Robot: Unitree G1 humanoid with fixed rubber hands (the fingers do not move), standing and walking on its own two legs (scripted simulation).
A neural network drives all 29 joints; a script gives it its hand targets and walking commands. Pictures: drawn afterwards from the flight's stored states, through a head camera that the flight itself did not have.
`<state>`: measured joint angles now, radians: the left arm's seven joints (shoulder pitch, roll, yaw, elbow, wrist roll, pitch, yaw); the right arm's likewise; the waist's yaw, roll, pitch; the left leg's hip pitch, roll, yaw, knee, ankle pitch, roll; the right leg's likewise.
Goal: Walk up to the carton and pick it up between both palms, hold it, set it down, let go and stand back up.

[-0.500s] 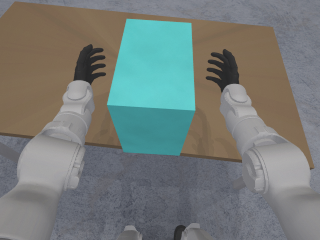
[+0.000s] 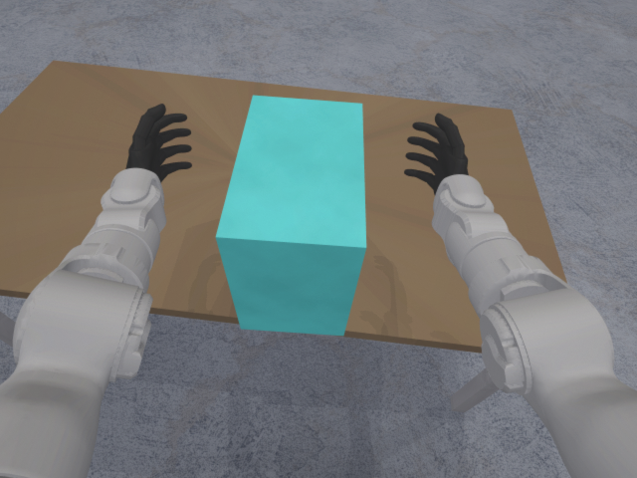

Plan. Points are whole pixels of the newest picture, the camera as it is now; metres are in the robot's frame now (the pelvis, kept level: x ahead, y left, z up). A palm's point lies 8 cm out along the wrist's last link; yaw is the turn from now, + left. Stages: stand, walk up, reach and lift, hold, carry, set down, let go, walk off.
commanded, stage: set down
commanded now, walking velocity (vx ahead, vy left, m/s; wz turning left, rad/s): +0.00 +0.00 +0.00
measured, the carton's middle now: (299, 219) +0.54 +0.03 -0.06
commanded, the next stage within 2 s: none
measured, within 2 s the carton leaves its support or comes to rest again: neither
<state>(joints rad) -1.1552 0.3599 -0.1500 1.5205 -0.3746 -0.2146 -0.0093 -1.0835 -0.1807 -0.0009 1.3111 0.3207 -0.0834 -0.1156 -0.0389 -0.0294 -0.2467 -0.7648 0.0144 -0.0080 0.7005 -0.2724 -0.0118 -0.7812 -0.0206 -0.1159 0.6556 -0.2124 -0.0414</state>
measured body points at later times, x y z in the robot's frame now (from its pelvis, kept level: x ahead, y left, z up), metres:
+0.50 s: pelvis +0.01 +0.01 +0.00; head +0.05 +0.01 +0.45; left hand +0.45 +0.22 +0.08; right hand +0.43 -0.16 +0.07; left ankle +0.03 +0.12 -0.71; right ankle +0.05 -0.10 -0.71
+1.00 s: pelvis +0.02 +0.01 +0.01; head +0.06 +0.02 +0.45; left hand +0.35 +0.24 +0.00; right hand +0.34 -0.17 -0.01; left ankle +0.03 +0.12 -0.71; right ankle +0.05 -0.10 -0.71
